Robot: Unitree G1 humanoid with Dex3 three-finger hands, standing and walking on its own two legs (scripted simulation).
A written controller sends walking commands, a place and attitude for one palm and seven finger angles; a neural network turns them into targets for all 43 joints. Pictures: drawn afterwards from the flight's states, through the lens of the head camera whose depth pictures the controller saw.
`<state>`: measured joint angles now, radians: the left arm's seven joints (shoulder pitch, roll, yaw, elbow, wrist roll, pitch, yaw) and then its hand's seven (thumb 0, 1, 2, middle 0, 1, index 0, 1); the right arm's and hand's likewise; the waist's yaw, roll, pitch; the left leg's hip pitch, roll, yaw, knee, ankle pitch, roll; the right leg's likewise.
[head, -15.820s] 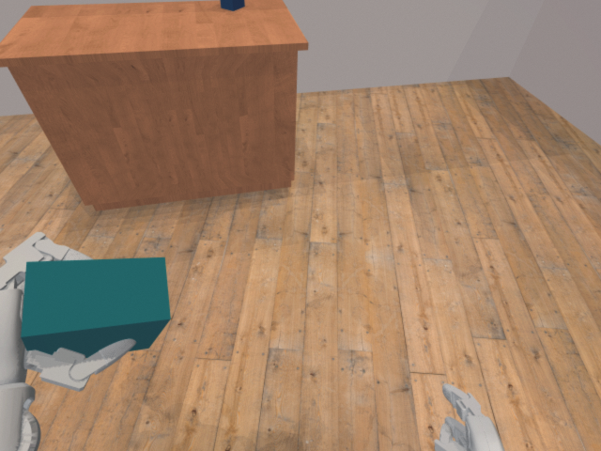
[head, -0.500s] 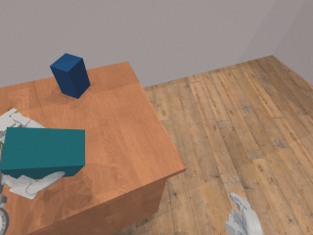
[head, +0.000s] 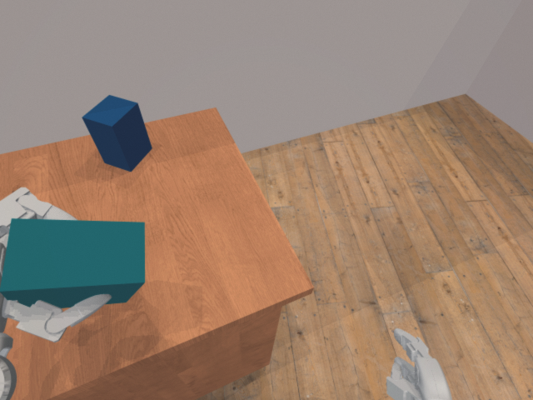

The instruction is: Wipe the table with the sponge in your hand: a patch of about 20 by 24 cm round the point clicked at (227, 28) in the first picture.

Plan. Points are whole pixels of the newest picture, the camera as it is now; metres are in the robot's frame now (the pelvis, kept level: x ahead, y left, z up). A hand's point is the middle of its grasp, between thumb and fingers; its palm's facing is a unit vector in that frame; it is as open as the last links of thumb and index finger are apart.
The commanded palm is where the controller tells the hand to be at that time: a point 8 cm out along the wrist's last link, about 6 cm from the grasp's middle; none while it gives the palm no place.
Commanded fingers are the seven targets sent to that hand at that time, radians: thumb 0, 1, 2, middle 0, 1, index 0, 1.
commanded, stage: shuffle to correct the standing spot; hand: left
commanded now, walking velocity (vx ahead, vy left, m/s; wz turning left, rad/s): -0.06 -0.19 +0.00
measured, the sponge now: (97, 267) +0.23 +0.21 +0.14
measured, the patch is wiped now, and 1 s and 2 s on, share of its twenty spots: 0.00 0.00 0.00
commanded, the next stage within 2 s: none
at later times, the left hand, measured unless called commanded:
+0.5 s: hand (59, 262) +0.22 +0.23 +0.17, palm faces +0.31 -0.86 -0.41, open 10.2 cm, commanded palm +0.16 +0.28 +0.18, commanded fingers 0.00 0.10 1.30 -1.20 -1.60 -1.20 -1.60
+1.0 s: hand (62, 265) +0.22 +0.23 +0.16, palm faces +0.30 -0.86 -0.41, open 10.2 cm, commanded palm +0.16 +0.28 +0.18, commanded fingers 0.00 0.10 1.30 -1.20 -1.60 -1.20 -1.60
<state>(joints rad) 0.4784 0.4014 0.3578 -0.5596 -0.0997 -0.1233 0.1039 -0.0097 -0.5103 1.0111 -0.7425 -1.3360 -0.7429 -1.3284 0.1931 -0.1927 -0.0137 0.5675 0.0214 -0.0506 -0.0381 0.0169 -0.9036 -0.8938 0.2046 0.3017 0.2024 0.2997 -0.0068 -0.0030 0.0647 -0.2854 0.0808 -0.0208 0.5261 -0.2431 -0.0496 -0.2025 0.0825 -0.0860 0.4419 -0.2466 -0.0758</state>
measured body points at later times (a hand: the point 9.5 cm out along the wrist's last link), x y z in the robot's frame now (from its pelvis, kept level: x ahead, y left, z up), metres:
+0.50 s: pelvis +0.00 +0.00 +0.00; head +0.03 +0.01 +0.45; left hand +0.20 +0.28 +0.19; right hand +0.17 -0.23 -0.08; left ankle +0.02 +0.15 -0.74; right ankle +0.00 -0.07 -0.74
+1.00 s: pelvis +0.00 +0.00 +0.00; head +0.03 +0.01 +0.45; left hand +0.20 +0.28 +0.19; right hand +0.17 -0.24 -0.08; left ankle +0.02 +0.15 -0.74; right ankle +0.00 -0.07 -0.74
